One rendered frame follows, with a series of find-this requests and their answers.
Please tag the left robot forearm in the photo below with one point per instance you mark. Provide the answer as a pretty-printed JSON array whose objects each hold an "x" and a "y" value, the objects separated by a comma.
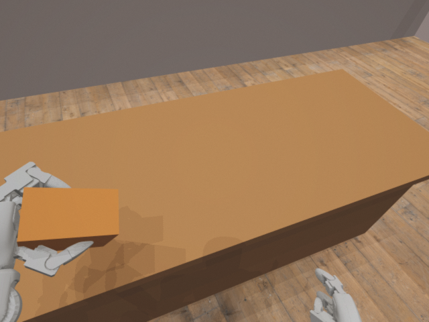
[{"x": 10, "y": 299}]

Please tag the left robot hand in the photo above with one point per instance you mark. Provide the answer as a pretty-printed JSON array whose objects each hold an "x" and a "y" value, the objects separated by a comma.
[{"x": 42, "y": 259}]

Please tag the table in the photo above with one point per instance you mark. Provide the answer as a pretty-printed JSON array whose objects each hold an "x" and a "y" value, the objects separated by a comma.
[{"x": 216, "y": 189}]

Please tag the right robot hand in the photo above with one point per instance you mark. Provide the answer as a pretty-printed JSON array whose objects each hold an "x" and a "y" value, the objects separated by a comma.
[{"x": 341, "y": 308}]

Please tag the sponge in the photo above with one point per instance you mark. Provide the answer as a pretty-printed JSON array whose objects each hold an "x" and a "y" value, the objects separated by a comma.
[{"x": 61, "y": 217}]

